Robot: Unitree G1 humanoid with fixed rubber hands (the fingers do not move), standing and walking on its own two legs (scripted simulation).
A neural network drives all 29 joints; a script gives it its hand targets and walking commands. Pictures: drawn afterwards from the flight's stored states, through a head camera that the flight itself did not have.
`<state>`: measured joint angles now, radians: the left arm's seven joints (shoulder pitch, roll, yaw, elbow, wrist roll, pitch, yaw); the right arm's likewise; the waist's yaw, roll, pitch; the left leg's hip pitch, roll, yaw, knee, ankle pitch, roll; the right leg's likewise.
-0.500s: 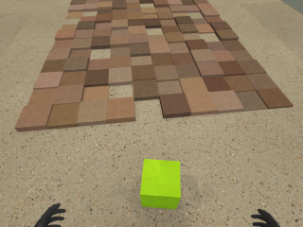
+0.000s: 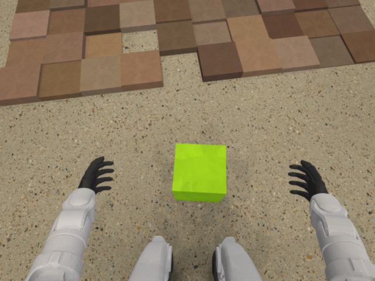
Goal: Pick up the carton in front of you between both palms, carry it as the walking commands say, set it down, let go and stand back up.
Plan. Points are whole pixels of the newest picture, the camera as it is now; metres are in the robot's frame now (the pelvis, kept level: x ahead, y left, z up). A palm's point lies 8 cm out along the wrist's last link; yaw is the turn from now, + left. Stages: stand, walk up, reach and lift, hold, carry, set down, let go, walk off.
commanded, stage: reach and lift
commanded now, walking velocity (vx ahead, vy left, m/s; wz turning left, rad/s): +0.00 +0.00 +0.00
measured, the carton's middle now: (198, 175) +0.47 -0.03 -0.58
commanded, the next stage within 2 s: none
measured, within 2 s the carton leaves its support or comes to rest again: neither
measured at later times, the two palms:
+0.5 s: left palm (134, 131) +0.48 +0.17 -0.15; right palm (274, 137) +0.46 -0.22 -0.15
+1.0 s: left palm (149, 158) +0.47 +0.17 -0.37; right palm (254, 164) +0.45 -0.22 -0.37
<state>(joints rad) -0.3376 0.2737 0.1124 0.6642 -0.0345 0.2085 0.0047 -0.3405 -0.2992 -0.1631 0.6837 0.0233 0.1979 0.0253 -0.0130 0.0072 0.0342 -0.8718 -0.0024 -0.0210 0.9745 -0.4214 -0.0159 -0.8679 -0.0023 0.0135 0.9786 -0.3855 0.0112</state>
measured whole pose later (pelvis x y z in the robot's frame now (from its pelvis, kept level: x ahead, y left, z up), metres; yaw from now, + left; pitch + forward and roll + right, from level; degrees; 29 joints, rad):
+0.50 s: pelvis -0.07 +0.00 -0.06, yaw +0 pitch +41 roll +0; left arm -1.31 0.29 0.30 0.98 0.03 0.23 0.04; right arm -1.28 -0.30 -0.35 0.96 -0.02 0.22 -0.02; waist -0.03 0.01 0.06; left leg -1.52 -0.01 -0.04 1.09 -0.28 -0.03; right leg -1.52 0.01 0.03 1.10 -0.30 0.02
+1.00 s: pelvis -0.06 +0.01 -0.21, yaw -1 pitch +53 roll +0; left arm -1.23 0.28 0.21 0.93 -0.06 0.09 0.11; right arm -1.21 -0.31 -0.27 0.94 0.08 0.07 -0.06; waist -0.03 0.01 -0.01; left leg -2.11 -0.05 -0.06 1.71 -0.53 -0.05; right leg -2.11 0.05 0.05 1.71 -0.53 0.04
